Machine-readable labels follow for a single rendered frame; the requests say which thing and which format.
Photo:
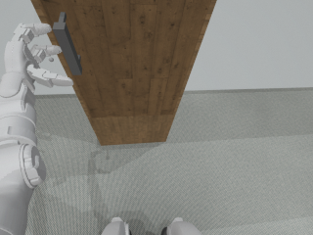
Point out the left robot thigh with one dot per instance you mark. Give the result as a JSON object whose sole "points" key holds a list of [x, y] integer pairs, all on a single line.
{"points": [[117, 228]]}

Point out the robot left forearm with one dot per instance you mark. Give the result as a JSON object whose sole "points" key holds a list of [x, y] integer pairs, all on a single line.
{"points": [[17, 114]]}

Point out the robot left upper arm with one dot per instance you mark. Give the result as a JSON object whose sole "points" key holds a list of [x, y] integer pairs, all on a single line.
{"points": [[21, 170]]}

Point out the left robot hand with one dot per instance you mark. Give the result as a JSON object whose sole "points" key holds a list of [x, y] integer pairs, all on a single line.
{"points": [[18, 58]]}

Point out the handle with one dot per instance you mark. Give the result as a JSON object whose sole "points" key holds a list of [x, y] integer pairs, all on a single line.
{"points": [[64, 39]]}

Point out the right robot shin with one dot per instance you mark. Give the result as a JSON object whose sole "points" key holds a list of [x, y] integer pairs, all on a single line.
{"points": [[177, 219]]}

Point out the cupboard door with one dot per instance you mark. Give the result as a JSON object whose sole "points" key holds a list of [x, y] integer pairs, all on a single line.
{"points": [[134, 54]]}

